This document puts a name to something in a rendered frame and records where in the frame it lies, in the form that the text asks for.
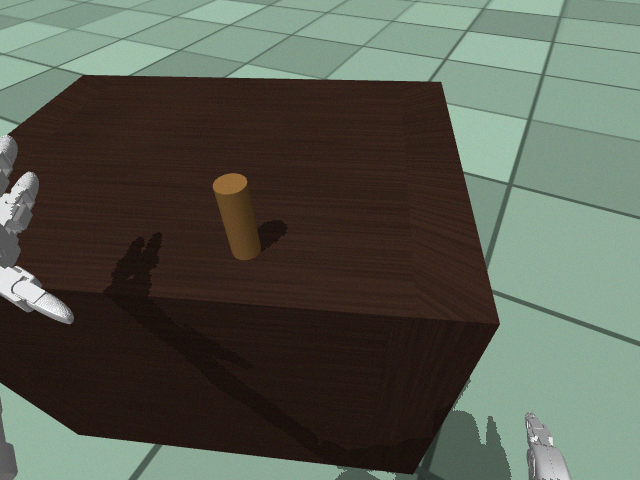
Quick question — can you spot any left robot arm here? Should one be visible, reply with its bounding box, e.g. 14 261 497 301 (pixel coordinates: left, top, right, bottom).
0 398 18 480

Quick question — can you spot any left robot hand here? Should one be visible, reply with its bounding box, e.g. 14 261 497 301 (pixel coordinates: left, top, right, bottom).
0 135 74 324

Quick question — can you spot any right robot hand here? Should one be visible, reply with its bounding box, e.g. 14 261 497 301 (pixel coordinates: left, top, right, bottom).
525 412 572 480

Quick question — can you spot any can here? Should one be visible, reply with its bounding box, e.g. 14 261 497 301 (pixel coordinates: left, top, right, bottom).
213 173 261 260

